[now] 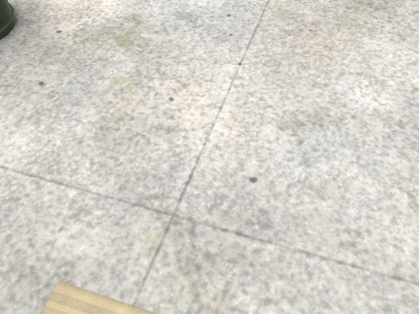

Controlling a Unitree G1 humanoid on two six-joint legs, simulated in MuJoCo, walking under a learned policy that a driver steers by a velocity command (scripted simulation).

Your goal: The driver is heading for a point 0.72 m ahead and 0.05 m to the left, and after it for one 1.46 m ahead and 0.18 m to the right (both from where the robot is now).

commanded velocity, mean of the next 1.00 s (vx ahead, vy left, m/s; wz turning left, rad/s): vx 0.49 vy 0.00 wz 0.25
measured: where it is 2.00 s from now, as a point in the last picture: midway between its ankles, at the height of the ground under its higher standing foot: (180, 249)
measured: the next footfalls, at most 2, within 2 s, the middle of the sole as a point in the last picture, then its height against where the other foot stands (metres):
left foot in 0.30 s outside the picture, level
right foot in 0.82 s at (203, 270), level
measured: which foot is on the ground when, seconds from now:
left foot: up 0.00-0.28, down 0.30-0.84, up 0.86-1.00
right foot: down 0.00-0.32, up 0.34-0.80, down 0.82-1.00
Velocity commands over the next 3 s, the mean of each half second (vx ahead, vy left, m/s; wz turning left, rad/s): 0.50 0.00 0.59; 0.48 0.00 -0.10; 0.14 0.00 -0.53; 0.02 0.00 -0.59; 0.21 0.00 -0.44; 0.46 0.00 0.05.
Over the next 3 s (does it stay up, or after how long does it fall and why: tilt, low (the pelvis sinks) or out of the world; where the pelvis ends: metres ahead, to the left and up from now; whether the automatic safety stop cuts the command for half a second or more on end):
stays up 0.87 -0.09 0.00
